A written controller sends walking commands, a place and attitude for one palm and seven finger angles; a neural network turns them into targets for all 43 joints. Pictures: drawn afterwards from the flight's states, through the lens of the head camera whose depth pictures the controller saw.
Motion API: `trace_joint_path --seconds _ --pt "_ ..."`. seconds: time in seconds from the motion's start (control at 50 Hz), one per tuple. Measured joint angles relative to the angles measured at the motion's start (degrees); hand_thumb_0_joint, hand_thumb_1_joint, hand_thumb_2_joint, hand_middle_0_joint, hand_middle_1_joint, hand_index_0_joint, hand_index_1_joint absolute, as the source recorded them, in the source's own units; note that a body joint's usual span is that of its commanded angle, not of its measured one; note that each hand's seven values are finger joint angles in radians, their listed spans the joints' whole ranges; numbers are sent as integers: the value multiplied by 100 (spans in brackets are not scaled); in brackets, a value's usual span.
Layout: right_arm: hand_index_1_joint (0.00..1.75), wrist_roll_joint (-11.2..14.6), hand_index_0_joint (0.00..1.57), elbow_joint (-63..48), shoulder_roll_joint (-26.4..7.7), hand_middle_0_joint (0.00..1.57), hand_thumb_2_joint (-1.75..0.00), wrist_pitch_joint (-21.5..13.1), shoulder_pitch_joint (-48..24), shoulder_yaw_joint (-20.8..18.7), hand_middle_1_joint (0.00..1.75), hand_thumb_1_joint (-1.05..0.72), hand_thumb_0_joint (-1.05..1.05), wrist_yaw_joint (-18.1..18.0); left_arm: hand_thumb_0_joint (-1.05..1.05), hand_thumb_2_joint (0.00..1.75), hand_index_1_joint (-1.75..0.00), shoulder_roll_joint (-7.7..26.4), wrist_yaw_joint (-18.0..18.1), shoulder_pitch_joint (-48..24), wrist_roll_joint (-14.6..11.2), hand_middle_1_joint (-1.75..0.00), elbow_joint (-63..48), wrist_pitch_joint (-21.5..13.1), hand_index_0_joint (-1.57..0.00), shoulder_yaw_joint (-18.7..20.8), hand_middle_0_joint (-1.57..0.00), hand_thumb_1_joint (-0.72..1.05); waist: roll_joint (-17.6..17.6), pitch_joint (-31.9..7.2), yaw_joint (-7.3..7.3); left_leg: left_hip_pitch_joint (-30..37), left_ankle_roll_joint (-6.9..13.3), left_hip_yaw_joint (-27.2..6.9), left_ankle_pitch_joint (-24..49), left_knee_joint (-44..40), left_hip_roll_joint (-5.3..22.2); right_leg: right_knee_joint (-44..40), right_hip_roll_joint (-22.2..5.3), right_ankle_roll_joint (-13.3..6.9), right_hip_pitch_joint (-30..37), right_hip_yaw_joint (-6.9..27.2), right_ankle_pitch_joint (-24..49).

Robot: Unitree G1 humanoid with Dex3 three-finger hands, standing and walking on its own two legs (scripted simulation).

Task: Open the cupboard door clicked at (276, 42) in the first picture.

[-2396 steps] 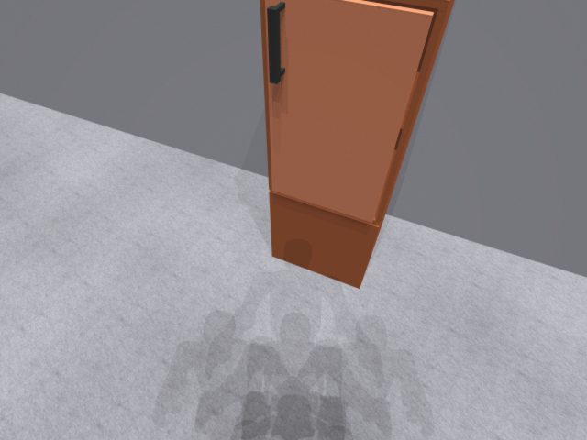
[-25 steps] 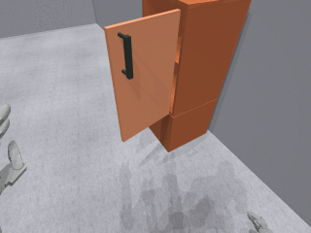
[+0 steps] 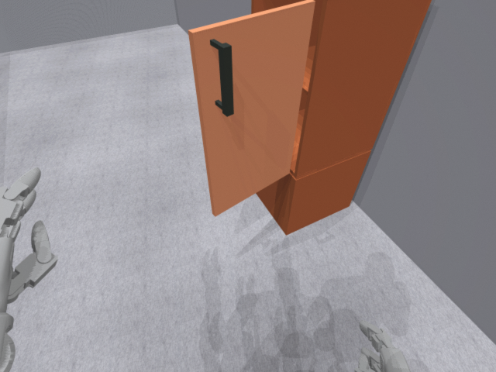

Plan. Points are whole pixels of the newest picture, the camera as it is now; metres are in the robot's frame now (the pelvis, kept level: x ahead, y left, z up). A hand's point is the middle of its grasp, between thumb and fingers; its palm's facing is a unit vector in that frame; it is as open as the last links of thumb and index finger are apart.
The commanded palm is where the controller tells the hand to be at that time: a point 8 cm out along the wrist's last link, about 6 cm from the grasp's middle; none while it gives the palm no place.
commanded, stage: let the arm hang, fingers relaxed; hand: left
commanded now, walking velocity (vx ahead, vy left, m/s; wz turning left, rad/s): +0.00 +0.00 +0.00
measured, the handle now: (221, 79) +0.66 +0.11 +0.16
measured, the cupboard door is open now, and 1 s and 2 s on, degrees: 100 100 100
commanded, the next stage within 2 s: look to check the result in 1.06 s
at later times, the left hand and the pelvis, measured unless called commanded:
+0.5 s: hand out of the picture -0.05 +0.21 -0.16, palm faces +0.04 -0.96 -0.27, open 7.2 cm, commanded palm none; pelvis -0.01 +0.00 +0.01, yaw +1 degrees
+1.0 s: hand out of the picture +0.06 +0.19 -0.15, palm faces +0.03 -0.97 -0.23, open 7.4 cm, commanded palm none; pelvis +0.00 +0.00 +0.01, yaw +0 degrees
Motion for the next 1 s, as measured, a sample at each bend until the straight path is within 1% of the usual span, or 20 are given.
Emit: trace_joint_path --seconds 0.04,0.08,0.14,0.18,0.22,0.24,0.26,0.28,0.32,0.36,0.48,0.64,0.84,1.0 --pt "30 1 20 287 -198 20 -90 260 -136 -110 30 -90 1 126 1 90 -30 -101 -261 -520 68 -30 1290 448 -21 -599 -20 90 185 -142 -26 -187 5 -42 -17 149 -47 152 -65 6 -152 -79 -92" --pt "30 -40 20 517 -342 20 -90 555 -210 -165 30 -90 1 166 1 90 -30 -349 -415 -930 90 -30 2690 915 -20 -1075 -20 90 304 -226 -123 -235 76 -105 -203 186 -82 331 -108 34 -253 -154 -203" --pt "30 -127 20 809 -384 20 -90 820 -217 -165 30 -90 1 183 1 90 -30 -773 -519 -1244 86 -30 4562 1391 -20 -1548 -19 91 192 -120 -243 -205 98 -78 -160 208 -126 419 -157 67 -252 -127 -242" --pt "30 -163 20 1000 -374 20 -90 891 -156 -133 30 -90 1 168 1 90 -30 -1057 -565 -1262 60 -30 5532 1540 -20 -1812 -19 91 86 20 -282 -94 93 -37 -93 61 -104 280 -128 58 -165 -87 -155" --pt "30 -164 20 1218 -339 20 -90 940 -57 -105 30 -90 1 141 1 90 -30 -1325 -604 -1178 29 -29 6281 1569 -20 -2027 -20 91 -27 161 -281 32 69 -12 18 -162 -71 51 -87 43 -50 -62 -27" --pt "30 -156 20 1339 -311 20 -90 960 6 -95 30 -90 1 124 1 90 -30 -1445 -595 -1115 -6 -30 6578 1544 -20 -2067 -20 92 -78 219 -266 82 58 -10 79 -275 -55 -74 -66 34 4 -61 41" --pt "30 -145 20 1458 -263 20 -90 978 94 -94 30 -91 1 102 0 90 -30 -1476 -481 -1084 -74 -30 6767 1468 -21 -1922 -20 96 -122 263 -232 106 45 -36 140 -372 -37 -203 -44 20 51 -87 109" --pt "30 -141 20 1585 -218 20 -90 998 182 -90 30 -91 1 86 -1 89 -30 -1427 -451 -1059 -74 -30 6934 1412 -21 -1870 -21 99 -151 300 -183 134 29 -58 198 -465 -22 -324 -24 4 98 -110 174" --pt "30 -138 20 1813 -145 20 -90 1050 333 -93 30 -91 1 65 -2 89 -30 -1302 -484 -984 -51 -30 7242 1354 -21 -1867 -21 101 -151 352 -112 184 6 -96 285 -606 8 -533 13 -22 188 -149 283" --pt "30 -130 20 2007 -86 20 -90 1089 447 -106 30 -91 1 51 -2 89 -30 -1201 -507 -895 -46 -30 7529 1328 -21 -1879 -21 101 -113 387 -75 231 -5 -114 337 -705 26 -681 36 -36 261 -167 357" --pt "30 -101 20 2361 33 20 -90 1100 608 -141 30 -91 1 28 0 90 -30 -1065 -501 -713 -56 -30 8156 1311 -21 -1879 -20 96 60 445 -66 349 2 -90 400 -861 43 -890 62 -35 392 -143 459" --pt "30 -94 20 2497 106 20 -90 1053 545 -162 30 -91 1 13 1 90 -30 -1137 -470 -855 -57 -30 8329 1272 -20 -1863 -20 92 180 376 -78 454 39 -22 418 -952 3 -888 23 1 436 -76 450" --pt "30 -108 20 2462 79 20 -90 965 234 -184 30 -91 1 11 1 90 -30 -1328 -480 -1343 -39 -30 8168 1178 -20 -1879 -20 91 120 249 -114 577 58 19 430 -1067 -42 -881 -20 33 494 -32 408" --pt "30 -105 20 2456 -33 20 -90 921 15 -198 30 -91 1 7 1 90 -30 -1310 -500 -1561 -35 -30 8117 1120 -20 -1884 -20 91 76 240 -136 713 46 13 451 -1202 -43 -988 -16 33 618 -35 414"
